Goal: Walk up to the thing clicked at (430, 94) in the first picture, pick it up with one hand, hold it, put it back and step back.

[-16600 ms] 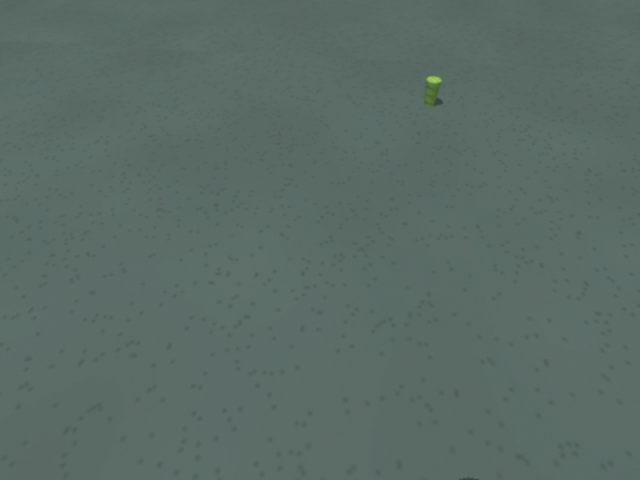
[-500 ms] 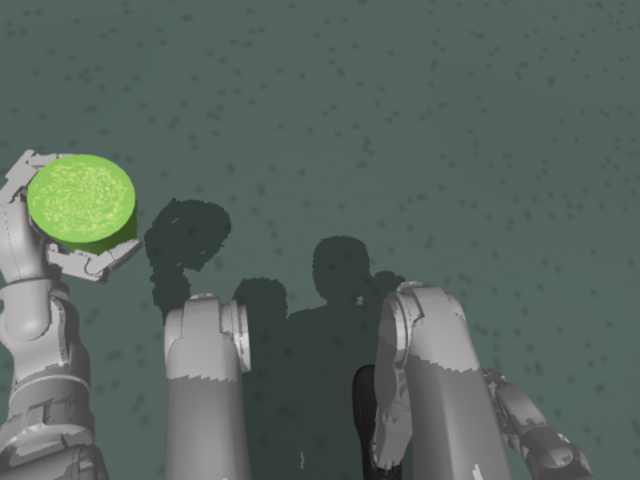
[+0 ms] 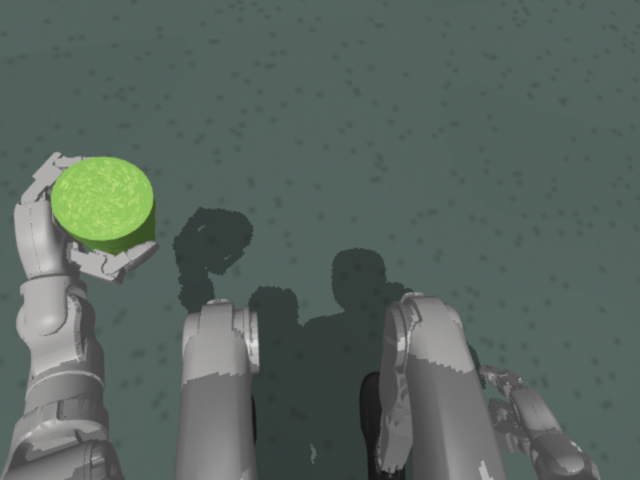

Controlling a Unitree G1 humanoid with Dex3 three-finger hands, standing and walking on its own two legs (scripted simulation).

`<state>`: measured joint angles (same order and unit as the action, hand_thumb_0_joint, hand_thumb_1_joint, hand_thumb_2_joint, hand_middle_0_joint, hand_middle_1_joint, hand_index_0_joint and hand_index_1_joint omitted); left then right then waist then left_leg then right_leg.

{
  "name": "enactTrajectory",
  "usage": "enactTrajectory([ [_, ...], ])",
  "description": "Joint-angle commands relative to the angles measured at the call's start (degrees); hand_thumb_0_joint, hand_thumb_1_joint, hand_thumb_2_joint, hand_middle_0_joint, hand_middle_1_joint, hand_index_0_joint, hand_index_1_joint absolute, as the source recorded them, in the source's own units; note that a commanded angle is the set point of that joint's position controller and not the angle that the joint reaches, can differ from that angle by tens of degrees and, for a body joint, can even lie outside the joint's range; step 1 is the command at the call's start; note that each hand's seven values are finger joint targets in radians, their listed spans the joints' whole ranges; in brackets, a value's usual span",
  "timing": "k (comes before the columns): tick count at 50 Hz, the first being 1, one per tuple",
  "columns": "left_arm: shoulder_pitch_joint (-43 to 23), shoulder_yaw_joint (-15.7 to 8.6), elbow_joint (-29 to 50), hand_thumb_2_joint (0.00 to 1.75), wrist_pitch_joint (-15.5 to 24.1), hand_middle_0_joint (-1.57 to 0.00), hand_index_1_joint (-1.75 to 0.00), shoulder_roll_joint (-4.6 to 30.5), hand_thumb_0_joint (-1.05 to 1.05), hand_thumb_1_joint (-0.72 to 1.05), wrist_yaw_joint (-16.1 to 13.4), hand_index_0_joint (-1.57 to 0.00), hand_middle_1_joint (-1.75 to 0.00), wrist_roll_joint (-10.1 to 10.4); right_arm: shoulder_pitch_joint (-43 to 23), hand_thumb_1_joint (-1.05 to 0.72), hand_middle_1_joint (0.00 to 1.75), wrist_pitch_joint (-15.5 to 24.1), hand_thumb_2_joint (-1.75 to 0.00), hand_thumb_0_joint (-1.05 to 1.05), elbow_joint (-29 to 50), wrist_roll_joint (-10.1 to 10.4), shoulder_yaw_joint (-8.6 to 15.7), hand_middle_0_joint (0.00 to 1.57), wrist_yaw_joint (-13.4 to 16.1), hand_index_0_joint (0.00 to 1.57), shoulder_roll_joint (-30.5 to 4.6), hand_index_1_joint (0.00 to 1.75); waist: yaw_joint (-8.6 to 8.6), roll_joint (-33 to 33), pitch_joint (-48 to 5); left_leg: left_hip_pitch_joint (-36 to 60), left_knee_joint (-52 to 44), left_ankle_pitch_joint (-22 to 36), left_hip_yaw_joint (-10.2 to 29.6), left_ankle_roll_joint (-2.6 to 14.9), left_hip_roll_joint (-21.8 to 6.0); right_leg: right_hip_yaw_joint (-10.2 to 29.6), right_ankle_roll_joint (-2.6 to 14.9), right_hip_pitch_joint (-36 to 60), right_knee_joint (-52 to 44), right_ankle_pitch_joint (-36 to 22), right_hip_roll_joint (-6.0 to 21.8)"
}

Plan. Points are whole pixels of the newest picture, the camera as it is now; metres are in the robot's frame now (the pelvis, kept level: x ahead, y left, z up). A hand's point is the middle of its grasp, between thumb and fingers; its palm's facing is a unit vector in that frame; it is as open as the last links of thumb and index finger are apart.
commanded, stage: settle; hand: left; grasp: from the side
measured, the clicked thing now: (117, 223) +0.41 +0.26 -0.05
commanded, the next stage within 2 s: lift in 0.22 s
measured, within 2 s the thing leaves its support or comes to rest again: neither
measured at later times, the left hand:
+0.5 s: hand (109, 203) +0.42 +0.26 +0.00, palm faces +0.22 -0.97 -0.03, open 11.1 cm
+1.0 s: hand (50, 159) +0.40 +0.25 +0.12, palm faces +0.22 -0.98 -0.03, open 11.1 cm
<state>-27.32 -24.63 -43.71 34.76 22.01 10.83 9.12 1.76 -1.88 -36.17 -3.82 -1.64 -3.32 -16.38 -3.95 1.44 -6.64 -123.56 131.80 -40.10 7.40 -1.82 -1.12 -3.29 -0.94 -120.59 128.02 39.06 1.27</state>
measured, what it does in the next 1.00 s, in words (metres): rises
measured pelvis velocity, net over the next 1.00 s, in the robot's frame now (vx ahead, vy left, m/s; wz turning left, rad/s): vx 0.01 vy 0.00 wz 0.04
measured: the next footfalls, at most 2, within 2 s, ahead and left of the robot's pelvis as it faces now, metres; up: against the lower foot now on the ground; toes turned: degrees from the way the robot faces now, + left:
none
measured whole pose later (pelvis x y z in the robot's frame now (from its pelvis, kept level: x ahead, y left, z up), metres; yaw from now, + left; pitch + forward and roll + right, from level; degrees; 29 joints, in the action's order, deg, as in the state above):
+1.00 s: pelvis +0.01 +0.00 +0.11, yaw +2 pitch +32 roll -4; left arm -17.7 -18.9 -23.7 23.2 16.9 8.4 12.1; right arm 5.1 -0.3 -33.4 1.0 0.5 0.1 -15.0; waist -1.8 -0.7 -11.0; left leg -105.3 112.1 -39.2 5.1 -1.5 -1.8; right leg -2.8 -0.7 -103.0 109.4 38.7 1.7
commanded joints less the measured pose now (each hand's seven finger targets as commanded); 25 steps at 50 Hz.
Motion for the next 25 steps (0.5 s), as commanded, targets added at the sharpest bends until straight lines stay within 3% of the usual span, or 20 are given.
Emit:
enactTrajectory([
  [1,-14.0,-1.0,11.2,1.25,4.3,-1.25,-1.39,10.3,0.0,0.01,0.3,-1.24,-1.36,1.0,5.1,-0.91,0.3,1.6,-0.9,0.0,3.9,0.3,4.5,0.2,0.8,0.2,-11.8,0.3,-0.58,-10.4,-35.3,25.3,-17.8,4.2,-4.2,2.82,0.6,-2.6,3.21,17.8,-14.2,-6.2,-2.0],
  [3,-15.6,-2.5,12.0,1.27,4.5,-1.26,-1.4,12.0,0.0,0.01,-0.1,-1.25,-1.37,1.0,6.1,-0.91,0.3,1.8,-0.9,0.0,3.2,0.3,4.5,0.2,0.8,0.2,-11.8,0.3,-0.15,-10.0,-36.2,25.9,-17.8,5.1,-4.3,2.79,0.6,-2.3,3.18,18.3,-14.2,-6.8,-2.0],
  [5,-14.8,-2.2,10.2,1.28,4.5,-1.27,-1.41,10.3,0.0,0.01,-0.2,-1.26,-1.38,1.3,6.0,-0.91,0.3,1.8,-0.9,0.0,3.2,0.4,4.4,0.2,0.8,0.2,-11.6,0.3,-0.35,-9.6,-35.0,26.1,-18.0,6.0,-4.2,2.69,0.7,-2.3,3.24,17.7,-14.2,-7.5,-1.8],
  [7,-15.7,-2.7,10.1,1.29,4.7,-1.26,-1.41,11.2,0.0,0.02,-0.6,-1.25,-1.38,1.1,6.2,-0.9,0.3,1.8,-0.9,0.0,3.1,0.3,4.4,0.2,0.9,0.2,-11.5,0.3,-0.3,-9.7,-35.7,25.9,-17.9,6.6,-4.5,2.8,0.8,-2.0,3.21,18.8,-14.5,-8.1,-1.8],
  [9,-15.1,-1.3,7.2,1.29,4.7,-1.26,-1.41,9.8,0.0,0.02,-0.7,-1.26,-1.38,0.3,6.2,-0.91,0.3,1.8,-0.9,0.0,3.0,0.2,4.3,0.2,0.8,0.2,-11.0,0.3,-0.88,-8.2,-33.5,23.9,-17.9,5.3,-4.8,3.06,0.8,-1.9,3.05,18.9,-15.2,-7.0,-1.8],
  [10,-15.5,-2.4,7.8,1.29,4.9,-1.26,-1.41,10.6,0.0,0.01,-0.8,-1.26,-1.38,0.5,6.2,-0.91,0.3,1.9,-0.9,0.0,3.1,0.2,4.4,0.2,0.8,0.2,-11.1,0.3,-0.5,-7.6,-33.9,24.1,-18.1,4.8,-4.8,3.15,0.9,-1.8,3.08,18.9,-15.5,-6.5,-1.9],
  [14,-15.5,-3.1,7.1,1.29,5.1,-1.25,-1.4,12.0,0.0,0.01,-0.6,-1.24,-1.37,0.1,7.3,-0.9,0.3,1.9,-0.9,0.0,2.8,0.1,4.6,0.2,0.7,0.2,-11.1,0.3,-0.13,-7.2,-36.1,24.5,-18.2,6.3,-5.2,3.19,0.9,-1.6,2.96,21.6,-15.7,-7.4,-1.9],
  [16,-15.1,-1.7,5.1,1.28,4.9,-1.25,-1.39,9.6,0.0,0.0,-0.2,-1.24,-1.36,0.3,7.3,-0.91,0.3,1.9,-0.9,0.0,2.9,0.2,4.4,0.2,0.6,0.2,-10.9,0.3,-0.8,-6.6,-35.3,23.7,-18.2,6.3,-5.4,3.27,1.0,-1.4,2.91,21.7,-16.1,-7.7,-1.8],
  [17,-16.6,-2.6,7.4,1.2,5.2,-1.29,-1.4,10.7,0.0,0.03,-0.3,-1.31,-1.4,0.7,7.5,-0.93,0.3,2.0,-0.9,0.0,2.5,0.2,4.4,0.2,0.7,0.2,-11.0,0.3,-0.23,-6.8,-36.1,24.2,-18.2,6.6,-5.4,3.18,1.0,-1.4,3.0,21.6,-15.9,-7.8,-1.9],
  [19,-16.3,-3.7,8.2,1.2,5.1,-1.28,-1.41,12.3,0.0,-0.04,0.1,-1.3,-1.41,0.7,7.5,-0.93,0.3,1.8,-0.9,0.0,2.9,0.3,4.8,0.2,0.8,0.2,-11.5,0.3,0.6,-8.9,-38.1,27.4,-18.9,7.7,-5.3,2.97,0.9,-1.5,3.21,21.2,-15.7,-8.5,-1.8],
  [21,-16.1,-2.5,10.2,1.21,4.9,-1.29,-1.42,11.6,0.0,-0.05,0.6,-1.32,-1.42,0.7,8.2,-0.93,0.3,1.8,-0.9,0.0,3.2,0.5,5.0,0.2,0.9,0.2,-11.3,0.3,0.45,-8.8,-39.1,27.7,-19.5,7.7,-5.5,2.96,0.9,-1.2,3.15,22.8,-16.6,-8.5,-1.8],
  [25,-14.4,-2.4,12.1,1.2,3.7,-1.27,-1.39,12.0,0.0,-0.03,1.5,-1.29,-1.4,1.3,7.9,-0.93,0.3,2.1,-0.9,0.0,3.7,1.2,5.2,0.2,1.4,0.2,-11.1,0.3,0.72,-8.9,-39.3,28.3,-21.1,7.1,-5.6,3.06,0.9,-0.9,3.15,24.1,-18.0,-7.9,-1.7],
])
